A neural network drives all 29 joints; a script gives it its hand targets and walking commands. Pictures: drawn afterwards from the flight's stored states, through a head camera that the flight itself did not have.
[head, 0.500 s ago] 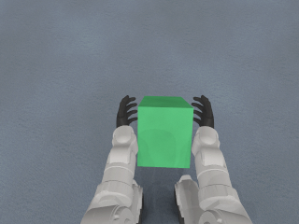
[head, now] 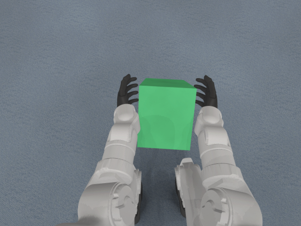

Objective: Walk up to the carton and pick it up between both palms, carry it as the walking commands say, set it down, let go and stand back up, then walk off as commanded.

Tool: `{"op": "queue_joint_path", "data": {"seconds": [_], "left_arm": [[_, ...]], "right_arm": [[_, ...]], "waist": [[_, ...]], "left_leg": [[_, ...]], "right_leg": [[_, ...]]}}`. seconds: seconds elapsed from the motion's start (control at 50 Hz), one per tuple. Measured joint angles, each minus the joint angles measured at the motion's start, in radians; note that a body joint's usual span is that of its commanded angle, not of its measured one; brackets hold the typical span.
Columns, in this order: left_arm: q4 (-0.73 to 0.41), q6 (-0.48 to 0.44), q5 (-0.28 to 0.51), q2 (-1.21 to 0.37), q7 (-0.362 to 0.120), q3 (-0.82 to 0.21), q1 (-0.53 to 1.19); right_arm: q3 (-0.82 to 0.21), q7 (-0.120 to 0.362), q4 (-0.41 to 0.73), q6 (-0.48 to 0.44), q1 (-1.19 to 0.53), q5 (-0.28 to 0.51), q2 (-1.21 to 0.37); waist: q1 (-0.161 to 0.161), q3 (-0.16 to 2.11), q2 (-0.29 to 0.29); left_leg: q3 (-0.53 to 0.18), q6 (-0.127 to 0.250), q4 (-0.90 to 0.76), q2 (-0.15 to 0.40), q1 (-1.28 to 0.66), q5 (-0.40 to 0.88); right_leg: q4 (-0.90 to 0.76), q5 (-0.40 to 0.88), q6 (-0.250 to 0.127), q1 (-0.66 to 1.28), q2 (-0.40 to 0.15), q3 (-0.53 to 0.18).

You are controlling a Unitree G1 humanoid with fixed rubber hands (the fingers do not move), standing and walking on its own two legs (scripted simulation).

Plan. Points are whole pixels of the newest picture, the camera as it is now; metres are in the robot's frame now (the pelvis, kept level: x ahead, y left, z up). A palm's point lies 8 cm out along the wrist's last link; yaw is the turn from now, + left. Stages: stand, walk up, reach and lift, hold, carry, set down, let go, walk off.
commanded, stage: set down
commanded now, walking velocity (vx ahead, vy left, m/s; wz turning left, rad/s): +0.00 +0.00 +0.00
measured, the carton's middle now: (164, 108) +0.45 -0.04 -0.16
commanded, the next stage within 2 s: none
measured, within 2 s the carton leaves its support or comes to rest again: neither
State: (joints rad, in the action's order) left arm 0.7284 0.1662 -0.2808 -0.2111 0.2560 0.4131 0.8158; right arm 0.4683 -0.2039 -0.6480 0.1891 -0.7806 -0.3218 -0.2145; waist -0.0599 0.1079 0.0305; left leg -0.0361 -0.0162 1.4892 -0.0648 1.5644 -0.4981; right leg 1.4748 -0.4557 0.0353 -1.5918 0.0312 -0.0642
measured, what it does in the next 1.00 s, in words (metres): lowers itself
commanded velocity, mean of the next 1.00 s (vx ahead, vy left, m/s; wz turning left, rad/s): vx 0.00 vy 0.00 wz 0.00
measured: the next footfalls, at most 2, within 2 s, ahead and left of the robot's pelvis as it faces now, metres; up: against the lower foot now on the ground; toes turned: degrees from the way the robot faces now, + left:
none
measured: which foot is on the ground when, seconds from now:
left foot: down 0.00-1.00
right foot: down 0.00-1.00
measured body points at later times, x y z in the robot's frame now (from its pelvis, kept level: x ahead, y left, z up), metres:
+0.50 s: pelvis -0.02 +0.00 -0.07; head +0.24 -0.02 +0.30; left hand +0.47 +0.07 -0.16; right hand +0.45 -0.15 -0.16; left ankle +0.08 +0.12 -0.55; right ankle +0.10 -0.13 -0.55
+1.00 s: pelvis -0.02 +0.00 -0.14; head +0.28 -0.02 +0.20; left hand +0.49 +0.07 -0.25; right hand +0.47 -0.16 -0.25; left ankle +0.08 +0.12 -0.55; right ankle +0.10 -0.13 -0.55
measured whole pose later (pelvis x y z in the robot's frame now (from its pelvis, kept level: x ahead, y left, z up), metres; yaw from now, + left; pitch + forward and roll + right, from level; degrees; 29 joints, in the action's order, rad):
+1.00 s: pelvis -0.02 +0.00 -0.14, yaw +0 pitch +41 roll +1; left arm 0.83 0.23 -0.25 -0.08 0.25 0.42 1.17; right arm 0.48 -0.19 -0.74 0.24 -1.12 -0.27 -0.08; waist -0.05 -0.02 0.03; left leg -0.04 -0.05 1.92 -0.11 2.08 -0.55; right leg 1.90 -0.49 0.05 -2.12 0.07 -0.07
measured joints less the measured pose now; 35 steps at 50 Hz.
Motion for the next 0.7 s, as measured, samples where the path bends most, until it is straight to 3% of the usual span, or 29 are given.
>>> {"op": "queue_joint_path", "data": {"seconds": [0.36, 0.7], "left_arm": [[0.038, 0.027, -0.008, 0.038, -0.005, 0.026, 0.133], [0.071, 0.051, 0.010, 0.082, -0.004, 0.025, 0.255]], "right_arm": [[0.018, -0.007, -0.035, 0.027, -0.129, 0.006, 0.040], [0.026, 0.003, -0.072, 0.049, -0.255, 0.026, 0.092]], "waist": [[0.018, -0.020, 0.001], [0.014, -0.076, 0.000]], "left_leg": [[-0.008, -0.015, 0.173, -0.024, 0.215, -0.028], [-0.005, -0.023, 0.325, -0.034, 0.389, -0.042]], "right_leg": [[0.165, -0.013, 0.010, -0.222, 0.025, -0.010], [0.315, -0.023, 0.016, -0.397, 0.033, -0.010]]}}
